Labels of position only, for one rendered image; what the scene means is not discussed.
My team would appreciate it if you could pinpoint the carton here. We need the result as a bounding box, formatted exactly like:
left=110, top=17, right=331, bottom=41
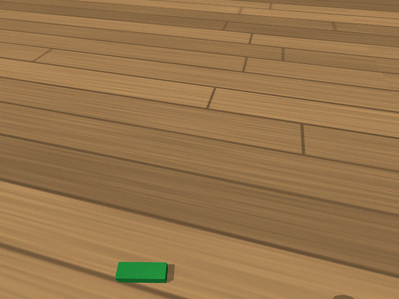
left=115, top=262, right=168, bottom=283

